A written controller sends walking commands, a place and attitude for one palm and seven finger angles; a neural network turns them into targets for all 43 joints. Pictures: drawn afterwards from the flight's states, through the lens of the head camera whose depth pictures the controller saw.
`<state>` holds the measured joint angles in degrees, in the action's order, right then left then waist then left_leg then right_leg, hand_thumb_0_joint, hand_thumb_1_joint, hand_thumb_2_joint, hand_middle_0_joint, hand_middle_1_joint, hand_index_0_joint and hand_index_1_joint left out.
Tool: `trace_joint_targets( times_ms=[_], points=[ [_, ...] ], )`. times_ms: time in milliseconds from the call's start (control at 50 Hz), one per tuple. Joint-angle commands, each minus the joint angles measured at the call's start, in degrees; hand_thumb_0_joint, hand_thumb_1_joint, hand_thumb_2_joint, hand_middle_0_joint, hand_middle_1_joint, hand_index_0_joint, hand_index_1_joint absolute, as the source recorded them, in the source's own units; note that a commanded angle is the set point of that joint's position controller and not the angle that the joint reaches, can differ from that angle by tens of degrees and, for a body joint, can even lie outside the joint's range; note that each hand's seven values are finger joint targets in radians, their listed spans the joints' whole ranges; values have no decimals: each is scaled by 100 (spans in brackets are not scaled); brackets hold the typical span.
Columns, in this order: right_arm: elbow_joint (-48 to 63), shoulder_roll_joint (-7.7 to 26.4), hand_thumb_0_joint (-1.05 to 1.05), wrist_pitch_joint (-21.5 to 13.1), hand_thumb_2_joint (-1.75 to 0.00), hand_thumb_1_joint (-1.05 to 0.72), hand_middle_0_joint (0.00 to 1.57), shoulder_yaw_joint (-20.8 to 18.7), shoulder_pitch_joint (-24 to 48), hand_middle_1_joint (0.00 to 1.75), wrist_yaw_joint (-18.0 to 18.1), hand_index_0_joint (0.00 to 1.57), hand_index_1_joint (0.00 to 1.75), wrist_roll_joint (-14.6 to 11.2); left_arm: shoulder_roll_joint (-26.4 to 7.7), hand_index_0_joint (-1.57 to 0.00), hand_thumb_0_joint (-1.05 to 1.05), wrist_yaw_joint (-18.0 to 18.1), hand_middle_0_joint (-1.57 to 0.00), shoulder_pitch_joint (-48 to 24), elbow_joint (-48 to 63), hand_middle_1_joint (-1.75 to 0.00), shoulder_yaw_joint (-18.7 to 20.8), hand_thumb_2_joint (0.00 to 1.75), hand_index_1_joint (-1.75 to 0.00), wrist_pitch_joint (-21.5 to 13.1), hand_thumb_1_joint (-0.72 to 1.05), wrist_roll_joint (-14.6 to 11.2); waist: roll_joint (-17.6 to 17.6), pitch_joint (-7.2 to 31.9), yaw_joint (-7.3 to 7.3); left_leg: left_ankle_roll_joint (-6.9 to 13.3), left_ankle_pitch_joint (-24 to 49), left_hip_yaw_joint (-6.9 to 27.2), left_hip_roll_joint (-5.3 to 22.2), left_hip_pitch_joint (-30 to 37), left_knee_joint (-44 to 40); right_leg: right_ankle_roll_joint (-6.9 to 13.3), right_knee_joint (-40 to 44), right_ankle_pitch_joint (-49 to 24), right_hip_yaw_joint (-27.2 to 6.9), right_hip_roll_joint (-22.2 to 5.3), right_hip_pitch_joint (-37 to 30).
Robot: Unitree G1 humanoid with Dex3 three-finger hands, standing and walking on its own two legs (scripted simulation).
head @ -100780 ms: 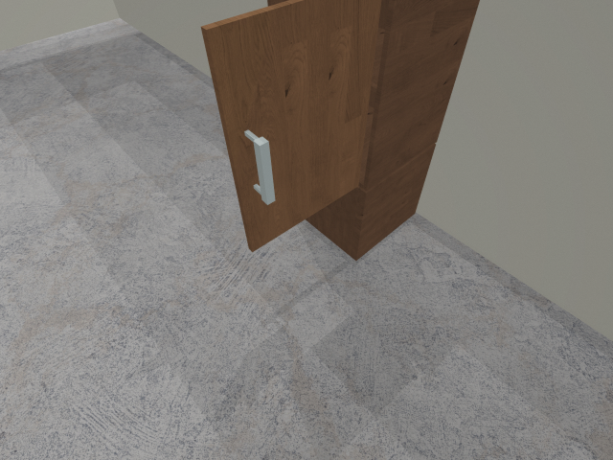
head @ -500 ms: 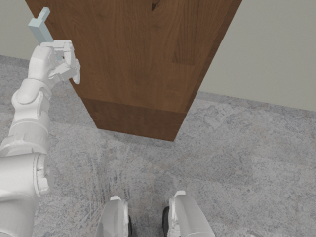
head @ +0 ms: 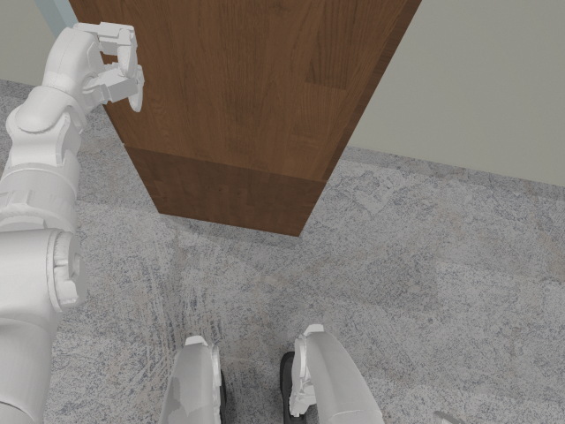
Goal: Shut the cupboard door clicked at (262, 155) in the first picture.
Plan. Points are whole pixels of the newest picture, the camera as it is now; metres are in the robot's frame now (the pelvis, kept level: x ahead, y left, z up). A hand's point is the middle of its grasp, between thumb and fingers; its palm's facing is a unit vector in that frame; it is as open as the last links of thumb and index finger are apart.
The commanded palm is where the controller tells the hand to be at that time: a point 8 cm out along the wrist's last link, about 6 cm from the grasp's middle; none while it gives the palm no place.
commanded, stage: push the door shut along its arc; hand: left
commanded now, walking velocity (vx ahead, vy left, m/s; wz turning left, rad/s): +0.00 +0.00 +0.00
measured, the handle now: (84, 39) +0.61 +0.22 +0.08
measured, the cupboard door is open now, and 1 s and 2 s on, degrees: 0 0 0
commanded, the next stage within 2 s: pull the fist back off the door in 0.46 s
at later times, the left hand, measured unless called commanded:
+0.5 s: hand (177, 50) +0.57 +0.09 +0.11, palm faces -0.42 -0.91 -0.06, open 2.7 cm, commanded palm +0.63 +0.11 +0.09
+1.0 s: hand (188, 52) +0.57 +0.08 +0.10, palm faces +0.02 -0.99 -0.10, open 2.5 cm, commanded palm +0.57 +0.11 +0.09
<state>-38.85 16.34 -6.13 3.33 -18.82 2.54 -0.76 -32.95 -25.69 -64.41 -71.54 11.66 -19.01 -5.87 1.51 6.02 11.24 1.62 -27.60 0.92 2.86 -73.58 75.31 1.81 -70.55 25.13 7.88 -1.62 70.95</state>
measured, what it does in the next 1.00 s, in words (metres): stands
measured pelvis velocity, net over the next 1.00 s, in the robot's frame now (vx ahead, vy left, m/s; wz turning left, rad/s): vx -0.04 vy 0.00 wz -0.01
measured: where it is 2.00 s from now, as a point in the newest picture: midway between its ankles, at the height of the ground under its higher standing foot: (254, 414)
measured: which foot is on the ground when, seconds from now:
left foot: down 0.00-1.00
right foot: down 0.00-1.00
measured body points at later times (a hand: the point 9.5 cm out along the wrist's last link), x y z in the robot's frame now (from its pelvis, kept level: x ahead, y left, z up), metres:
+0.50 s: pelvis -0.02 +0.01 -0.03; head +0.16 +0.03 +0.38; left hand +0.59 +0.15 +0.11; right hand -0.04 -0.25 -0.12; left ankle +0.06 +0.10 -0.61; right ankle +0.07 -0.11 -0.61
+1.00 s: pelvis -0.04 +0.00 -0.02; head +0.13 +0.02 +0.40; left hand +0.57 +0.14 +0.11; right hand -0.07 -0.26 -0.12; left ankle +0.06 +0.10 -0.61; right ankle +0.07 -0.11 -0.61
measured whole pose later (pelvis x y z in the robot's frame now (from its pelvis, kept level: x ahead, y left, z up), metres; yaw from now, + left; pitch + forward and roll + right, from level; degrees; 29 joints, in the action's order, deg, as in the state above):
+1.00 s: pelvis -0.04 +0.00 -0.02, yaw -1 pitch +27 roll -4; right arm -38.6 15.3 -6.6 4.0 -22.9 -1.7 4.3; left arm -29.7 5.1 -78.7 -80.4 14.1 -16.5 5.6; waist 2.8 6.3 17.7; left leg 1.4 -24.7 1.8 1.1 -81.3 78.0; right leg 1.8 -73.4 21.9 6.0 0.3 79.2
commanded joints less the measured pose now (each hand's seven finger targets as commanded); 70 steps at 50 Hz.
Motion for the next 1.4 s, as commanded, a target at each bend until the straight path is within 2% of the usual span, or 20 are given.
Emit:
trace_joint_targets(
  times_ms=[0,100,160,220,280,400,540,560,620,660,700,720,760,800,840,980,1080,1240,1320,1380],
  points=[
    [148,1171,0,-265,-90,-90,20,-376,-1057,30,140,20,30,-25,-428,-130,0,-154,-130,-3857,1483,-150,-160,90,-150,-232,90,-130,1278,3004,753,76,13,631,-112,2901,-1113,55,1065,125,-511,351,-390],
    [154,1199,0,-413,-90,-90,20,-287,-1057,30,194,20,30,-20,-753,-130,0,-176,-130,-3870,1142,-150,101,90,-150,-39,90,-167,1196,2895,771,97,-66,586,-106,2584,-1065,46,1007,215,-511,359,-393],
    [282,1211,0,-386,-90,-90,20,-181,-1109,30,187,20,30,-7,-1514,-130,0,-4,-130,-3776,584,-150,564,90,-150,93,90,76,838,2649,790,146,-47,460,-105,1779,-875,-6,904,248,-588,347,-626],
    [464,1174,0,-309,-90,-90,20,-89,-1187,30,133,20,30,73,-2039,-130,0,175,-130,-3822,281,-150,781,90,-150,60,90,419,899,2743,778,177,204,345,-136,1252,-612,-21,726,111,-649,355,-810],
    [483,1179,0,-232,-90,-90,20,-176,-1344,30,105,20,30,75,-1824,-130,0,143,-130,-4015,299,-150,683,90,-150,53,90,504,691,2671,921,196,88,360,-85,1170,-537,-66,718,127,-645,370,-652],
    [323,1231,0,-182,-90,-90,20,-240,-1460,30,99,20,30,74,-1332,-130,0,113,-130,-4586,479,-150,298,90,-150,227,90,625,1268,2798,1093,150,-393,657,-12,1834,-664,-24,595,305,-486,365,290],
    [167,1282,0,-336,-90,-90,20,-214,-1368,30,160,20,30,45,-888,-130,0,-2,-130,-4725,342,-150,-65,90,-150,452,90,571,1375,2644,1299,130,-1300,876,50,2045,-948,-80,639,695,-423,362,737],
    [335,1225,0,-362,-90,-90,20,-152,-1525,30,172,20,30,281,-1215,-130,0,1088,-130,-4725,480,-150,1124,90,-150,530,90,174,1362,2558,951,83,-1552,949,104,1652,-1075,-78,639,726,-449,301,705],
    [305,1142,0,-372,-90,-90,20,-175,-1479,30,36,20,30,373,-677,-130,0,2278,-130,-4536,241,-150,914,90,-150,626,90,365,938,2435,1094,33,-1793,1071,120,1542,-1171,-174,586,770,-391,296,665],
    [318,1133,0,-328,-90,-90,20,-221,-1547,30,-46,20,30,428,-790,-130,0,2842,-130,-4698,355,-150,1109,90,-150,545,90,482,819,2637,1047,40,-1589,907,43,1286,-1050,-176,653,758,-485,296,315],
    [292,1091,0,-297,-90,-90,20,-251,-1558,30,-157,20,30,522,-564,-130,0,3493,-130,-4967,597,-150,1101,90,-150,389,90,673,1145,2825,1006,-10,-1553,950,13,1512,-1083,-156,614,719,-471,293,448],
    [249,1074,0,-276,-90,-90,20,-275,-1545,30,-233,20,30,546,-319,-130,0,3669,-130,-4991,592,-150,789,90,-150,307,90,902,1313,2802,1068,-42,-1578,976,17,1669,-1111,-149,627,733,-474,290,554],
    [192,1093,0,-232,-90,-90,20,-319,-1608,30,-326,20,30,590,-377,-130,0,3816,-130,-5079,695,-150,539,90,-150,86,90,1312,1362,2824,1128,-45,-1500,975,-4,1865,-1110,-129,681,736,-494,295,573],
    [183,1100,0,-196,-90,-90,20,-364,-1641,30,-391,20,30,606,-421,-130,0,3780,-130,-5252,828,-150,309,90,-150,-137,90,1606,1570,3020,1165,-44,-1344,959,-35,2089,-1089,-85,720,695,-522,296,568],
    [141,1109,0,-150,-90,-90,20,-389,-1625,30,-421,20,30,571,-321,-130,0,3592,-130,-5140,677,-150,133,90,-150,-187,90,1621,1529,2902,1177,-56,-1344,958,-62,2098,-1134,-62,790,729,-522,302,463],
    [251,1115,0,-89,-90,-90,20,-340,-1486,30,-306,20,30,425,-365,-130,0,2931,-130,-4516,198,-150,477,90,-150,84,90,760,766,2668,976,29,-1205,501,-245,1175,-1026,-73,1194,1103,-786,317,-629],
    [337,1025,0,-80,-90,-90,20,-350,-1519,30,-346,20,30,428,-388,-130,0,2930,-130,-4037,499,-150,633,90,-150,-211,90,629,593,2828,722,62,-911,310,-294,884,-885,-68,1220,1086,-942,302,-1102],
    [509,947,0,133,-90,-90,20,-473,-1484,30,-439,20,30,355,-284,-130,0,2940,-130,-2642,1000,-150,789,90,-150,-477,90,631,516,3133,275,73,-352,150,-273,1268,-1074,-75,1316,546,-945,316,-1806],
    [622,889,0,251,-90,-90,20,-554,-1425,30,-484,20,30,311,248,-130,0,2865,-130,-1860,1562,-150,629,90,-150,-560,90,463,528,3368,69,26,290,201,-232,2058,-1309,-68,1319,-162,-773,349,-2034],
    [613,848,0,294,-90,-90,20,-608,-1339,30,-449,20,30,279,404,-130,0,2842,-130,-2001,2246,-150,569,90,-150,-794,90,240,279,3480,137,30,772,195,-221,2387,-1343,-103,1370,-716,-776,369,-2355]
  ],
)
